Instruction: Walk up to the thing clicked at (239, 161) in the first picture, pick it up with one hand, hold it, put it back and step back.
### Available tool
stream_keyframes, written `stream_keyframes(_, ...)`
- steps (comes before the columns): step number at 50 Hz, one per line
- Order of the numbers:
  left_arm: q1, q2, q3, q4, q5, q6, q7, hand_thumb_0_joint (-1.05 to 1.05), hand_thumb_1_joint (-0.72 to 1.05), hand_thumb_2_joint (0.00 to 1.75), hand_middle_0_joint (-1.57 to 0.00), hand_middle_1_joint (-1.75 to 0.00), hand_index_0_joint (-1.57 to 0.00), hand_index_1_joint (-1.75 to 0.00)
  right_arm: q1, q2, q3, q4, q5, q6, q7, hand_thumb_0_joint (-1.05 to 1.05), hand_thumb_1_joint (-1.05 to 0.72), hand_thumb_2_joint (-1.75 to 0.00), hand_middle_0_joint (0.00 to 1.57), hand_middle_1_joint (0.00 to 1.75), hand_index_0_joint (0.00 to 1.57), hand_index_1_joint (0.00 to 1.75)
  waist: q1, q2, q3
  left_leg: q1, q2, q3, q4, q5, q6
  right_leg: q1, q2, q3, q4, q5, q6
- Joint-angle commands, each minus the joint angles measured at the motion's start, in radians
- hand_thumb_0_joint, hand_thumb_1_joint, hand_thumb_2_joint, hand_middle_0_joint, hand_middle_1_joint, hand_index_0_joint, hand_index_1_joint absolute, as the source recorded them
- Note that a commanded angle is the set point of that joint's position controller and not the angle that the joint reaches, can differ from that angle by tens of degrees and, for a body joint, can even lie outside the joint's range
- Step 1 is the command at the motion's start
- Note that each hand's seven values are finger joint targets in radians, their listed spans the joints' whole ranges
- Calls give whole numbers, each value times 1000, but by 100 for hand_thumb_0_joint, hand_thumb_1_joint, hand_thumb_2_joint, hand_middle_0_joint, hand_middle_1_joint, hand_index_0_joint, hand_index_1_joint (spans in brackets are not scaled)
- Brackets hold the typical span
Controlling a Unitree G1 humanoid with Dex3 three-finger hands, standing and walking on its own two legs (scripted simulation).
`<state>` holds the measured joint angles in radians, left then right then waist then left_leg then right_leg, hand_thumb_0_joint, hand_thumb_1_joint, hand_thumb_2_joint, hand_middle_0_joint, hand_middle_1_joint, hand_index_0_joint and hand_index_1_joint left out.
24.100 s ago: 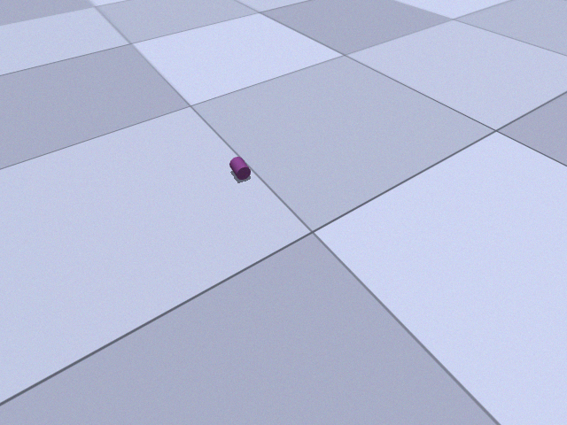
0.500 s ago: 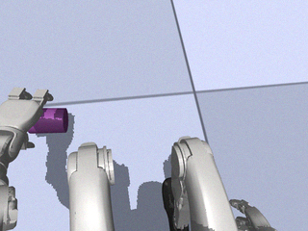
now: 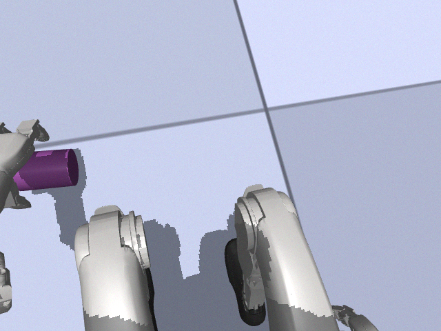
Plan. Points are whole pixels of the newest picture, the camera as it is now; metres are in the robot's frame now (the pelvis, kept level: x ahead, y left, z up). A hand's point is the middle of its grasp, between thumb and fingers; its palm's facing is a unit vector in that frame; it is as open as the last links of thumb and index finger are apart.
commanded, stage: rest palm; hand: left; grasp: from above
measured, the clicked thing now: (47, 169) +0.42 +0.33 -0.28
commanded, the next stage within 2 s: none
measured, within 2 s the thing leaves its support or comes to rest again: neither
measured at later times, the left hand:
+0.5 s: hand (37, 163) +0.42 +0.32 -0.23, palm faces -0.41 -0.03 -0.91, open 14.1 cm
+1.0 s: hand (49, 176) +0.40 +0.31 -0.25, palm faces -0.42 -0.11 -0.90, open 14.2 cm
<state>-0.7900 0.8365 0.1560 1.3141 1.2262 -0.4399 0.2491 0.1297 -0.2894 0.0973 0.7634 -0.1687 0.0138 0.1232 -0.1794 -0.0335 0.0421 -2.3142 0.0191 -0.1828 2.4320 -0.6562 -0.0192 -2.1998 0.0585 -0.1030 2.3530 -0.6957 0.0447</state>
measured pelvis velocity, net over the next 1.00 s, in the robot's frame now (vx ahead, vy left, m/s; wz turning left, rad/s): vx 0.01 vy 0.00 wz -0.06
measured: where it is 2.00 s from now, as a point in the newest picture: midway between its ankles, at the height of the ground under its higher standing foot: (196, 306)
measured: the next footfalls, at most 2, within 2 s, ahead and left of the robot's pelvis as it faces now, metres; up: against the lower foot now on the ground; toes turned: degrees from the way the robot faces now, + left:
none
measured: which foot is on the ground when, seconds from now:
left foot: down 0.00-1.00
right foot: down 0.00-1.00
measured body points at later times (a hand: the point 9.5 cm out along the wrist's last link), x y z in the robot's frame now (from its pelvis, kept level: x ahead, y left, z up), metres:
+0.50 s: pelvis +0.01 +0.00 -0.03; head +0.24 +0.10 +0.34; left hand +0.44 +0.32 -0.17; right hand +0.12 -0.26 -0.13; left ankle +0.08 +0.13 -0.29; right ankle +0.10 -0.12 -0.29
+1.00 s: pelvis +0.01 +0.00 -0.03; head +0.23 +0.12 +0.34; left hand +0.42 +0.31 -0.19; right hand +0.08 -0.27 -0.11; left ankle +0.08 +0.13 -0.29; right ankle +0.10 -0.12 -0.29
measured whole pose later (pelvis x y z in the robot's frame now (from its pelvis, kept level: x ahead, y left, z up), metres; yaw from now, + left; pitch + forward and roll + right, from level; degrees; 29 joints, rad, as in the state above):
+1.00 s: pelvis +0.01 +0.00 -0.03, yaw -3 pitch +25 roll -11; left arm -0.79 0.87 0.14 1.56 1.40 -0.45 0.66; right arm 0.04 -0.29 0.17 0.81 -0.31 -0.08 0.19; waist -0.25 -0.12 0.05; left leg -2.34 0.03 -0.25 2.58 -0.70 -0.03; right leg -2.22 0.09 -0.15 2.45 -0.71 0.05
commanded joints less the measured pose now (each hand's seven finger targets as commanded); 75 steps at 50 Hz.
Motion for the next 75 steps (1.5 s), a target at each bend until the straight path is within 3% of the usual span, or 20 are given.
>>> stream_keyframes(1, -201, 273, 64, -74, 32, -118, 161, 0, -54, 98, -6, -101, -6, -101, 96, -242, -60, -29, -25, 5, -14, 0, -90, -90, 20, 30, 20, 30, -9, 249, -683, 494, -6, 92, -164, 179, 41, 283, 31, -59, -217, 202, -77)
stream_keyframes(3, -227, 267, 52, 14, 83, -127, 234, 0, -53, 98, -6, -99, -6, -99, 88, -238, -54, -12, -37, 3, -10, 0, -89, -90, 20, 30, 20, 30, -24, 284, -620, 501, 0, 84, -180, 131, 37, 207, 30, -73, -201, 154, -80)
stream_keyframes(7, -294, 288, 35, 40, 183, -99, 352, 0, -53, 100, -6, -97, -5, -97, 78, -258, -58, 23, -73, -4, -8, 0, -89, -89, 20, 30, 20, 30, -32, 364, -650, 574, 1, 78, -200, 124, 20, 130, 35, -110, -164, 136, -86)
stream_keyframes(11, -333, 265, 20, 64, 203, -19, 453, 0, -50, 98, -6, -96, -6, -96, 45, -265, -75, 46, -100, -38, 0, 0, -89, -89, 20, 30, 20, 30, -41, 402, -676, 583, -2, 91, -194, 115, 13, 111, 42, -110, -145, 138, -83)
stream_keyframes(15, -366, 221, -23, 150, 197, 87, 494, 0, -50, 97, -6, -97, -6, -96, 15, -255, -71, 61, -103, -74, 15, 0, -89, -90, 20, 30, 20, 30, -61, 413, -654, 535, -1, 97, -177, 109, 13, 88, 39, -112, -132, 152, -83)
stream_keyframes(17, -382, 204, -57, 185, 188, 132, 490, 0, -51, 98, -6, -97, -6, -97, 5, -255, -61, 67, -105, -98, 27, 0, -90, -90, 20, 30, 20, 30, -74, 411, -624, 500, -1, 100, -168, 84, 17, 82, 39, -106, -140, 146, -83)
stream_keyframes(21, -384, 254, -39, 234, 151, 191, 449, 0, -51, 97, -6, -99, -6, -98, 24, -265, -45, 52, -101, -125, 35, 0, -90, -90, 20, 30, 20, 30, -75, 343, -608, 449, 2, 100, -145, 89, 36, 126, 33, -97, -151, 174, -71)
stream_keyframes(22, -417, 284, -20, 191, 146, 190, 432, 0, -51, 97, -6, -99, -6, -98, 41, -266, -42, 43, -101, -132, 40, 0, -90, -90, 20, 30, 20, 30, -92, 355, -624, 456, 2, 100, -131, 111, 40, 159, 32, -95, -143, 201, -66)
stream_keyframes(25, -323, 349, 62, 254, 109, 197, 382, 0, -52, 98, -6, -100, -6, -99, 62, -271, -41, 14, -102, -141, 45, 0, -90, -90, 20, 30, 20, 30, -79, 288, -638, 416, 2, 97, -107, 143, 52, 243, 27, -81, -138, 237, -61)
stream_keyframes(28, -272, 301, 61, 259, 66, 185, 316, 0, -53, 97, -6, -100, -6, -100, 84, -257, -31, -7, -109, -140, 50, 0, -90, -90, 20, 30, 20, 30, -88, 260, -628, 405, -3, 92, -109, 154, 53, 262, 25, -96, -140, 247, -59)
stream_keyframes(34, -226, 315, 43, 136, 28, 102, 219, 0, -55, 98, -6, -100, -6, -100, 96, -256, -15, -22, -100, -112, 50, 0, -90, -90, 20, 30, 20, 30, -74, 304, -668, 435, 3, 81, -107, 205, 42, 341, 41, -102, -148, 299, -60)
stream_keyframes(37, -240, 324, 59, 49, 17, 19, 229, 0, -54, 99, -6, -98, -6, -98, 98, -290, -24, -24, -97, -95, 42, 0, -90, -90, 20, 30, 20, 30, -73, 308, -677, 473, 5, 69, -94, 223, 35, 338, 43, -118, -152, 296, -66)
stream_keyframes(43, -214, 350, 67, 58, 107, -62, 362, 0, -52, 99, -6, -95, -5, -95, 40, -283, -1, -3, -124, -88, 46, 0, -88, -90, 20, 30, 20, 30, -59, 363, -630, 505, 15, 70, -107, 160, 24, 276, 53, -124, -128, 216, -68)
stream_keyframes(49, -237, 259, -29, 170, 179, 30, 514, 0, -54, 101, -6, -93, -4, -94, -4, -286, -4, 40, -149, -108, 53, 0, -89, -90, 20, 30, 20, 30, -68, 354, -569, 455, 12, 72, -140, 75, 14, 156, 68, -127, -137, 132, -85)
stream_keyframes(53, -277, 207, -75, 236, 169, 124, 558, 0, -54, 101, -7, -93, -5, -95, -28, -288, -7, 44, -150, -143, 70, 0, -89, -90, 20, 30, 20, 30, -82, 347, -544, 432, 8, 70, -143, 52, 17, 113, 66, -131, -127, 125, -85)
stream_keyframes(60, -350, 213, -91, 248, 84, 208, 476, 0, -52, 97, -6, -98, -6, -98, 3, -309, -8, 41, -119, -213, 95, 0, -90, -90, 20, 30, 20, 30, -105, 320, -542, 419, 14, 56, -121, 50, 36, 152, 44, -126, -132, 149, -67)
stream_keyframes(63, -331, 337, 22, 256, 75, 197, 435, 0, -53, 97, -6, -99, -6, -99, 34, -322, -8, 7, -114, -223, 97, 0, -91, -90, 20, 30, 20, 30, -105, 335, -577, 457, 18, 46, -119, 108, 35, 214, 33, -132, -110, 212, -61)
stream_keyframes(66, -305, 268, 6, 261, 58, 173, 381, 0, -52, 96, -6, -101, -6, -100, 36, -294, -3, 4, -125, -221, 102, 0, -91, -91, 20, 30, 20, 30, -124, 355, -584, 461, 15, 53, -109, 133, 32, 237, 40, -139, -104, 236, -60)
stream_keyframes(70, -231, 298, 19, 222, 37, 125, 331, 0, -53, 97, -6, -99, -6, -99, 37, -269, 18, -9, -120, -194, 100, 0, -90, -90, 20, 30, 20, 30, -91, 367, -610, 468, 15, 54, -116, 176, 27, 298, 49, -141, -124, 271, -63)
stream_keyframes(75, -216, 321, 37, 149, 54, 46, 326, 0, -53, 100, -7, -98, -6, -99, 49, -289, 32, -20, -124, -162, 103, 0, -90, -90, 20, 30, 20, 30, -99, 360, -617, 505, 21, 45, -89, 250, 22, 320, 54, -161, -108, 327, -62)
